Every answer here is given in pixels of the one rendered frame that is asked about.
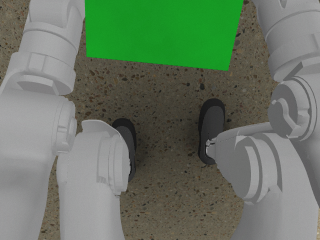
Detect right robot upper arm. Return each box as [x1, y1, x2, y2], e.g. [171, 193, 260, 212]
[267, 73, 320, 208]

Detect right robot forearm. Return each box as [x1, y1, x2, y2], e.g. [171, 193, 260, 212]
[251, 0, 320, 83]

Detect carton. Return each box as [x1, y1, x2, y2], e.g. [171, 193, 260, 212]
[85, 0, 244, 71]

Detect robot left shin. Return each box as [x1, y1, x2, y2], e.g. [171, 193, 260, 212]
[56, 119, 131, 187]

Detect left robot foot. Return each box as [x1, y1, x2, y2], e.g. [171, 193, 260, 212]
[111, 118, 137, 182]

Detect left robot upper arm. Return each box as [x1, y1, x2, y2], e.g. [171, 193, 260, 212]
[0, 88, 77, 240]

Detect left robot forearm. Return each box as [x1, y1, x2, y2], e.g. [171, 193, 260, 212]
[0, 0, 85, 96]

